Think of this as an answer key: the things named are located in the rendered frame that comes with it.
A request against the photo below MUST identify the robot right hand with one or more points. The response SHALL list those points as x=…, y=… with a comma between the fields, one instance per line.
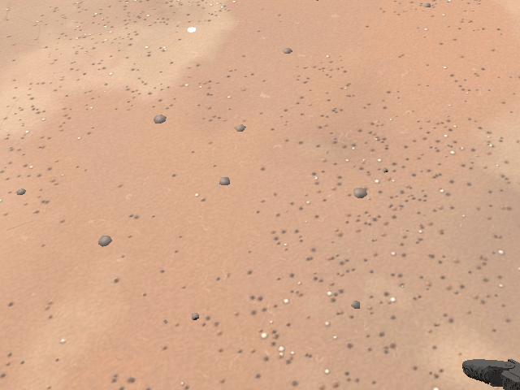
x=497, y=373

